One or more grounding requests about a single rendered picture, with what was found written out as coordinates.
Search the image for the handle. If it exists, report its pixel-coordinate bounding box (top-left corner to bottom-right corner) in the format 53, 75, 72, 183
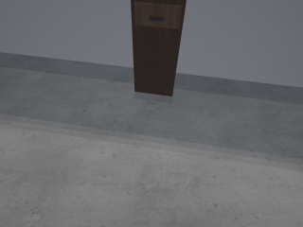
149, 15, 165, 21

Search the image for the cabinet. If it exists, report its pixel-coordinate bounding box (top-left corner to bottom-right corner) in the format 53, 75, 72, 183
131, 0, 187, 96

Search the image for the drawer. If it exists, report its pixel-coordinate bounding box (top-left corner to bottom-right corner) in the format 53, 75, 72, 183
134, 1, 183, 29

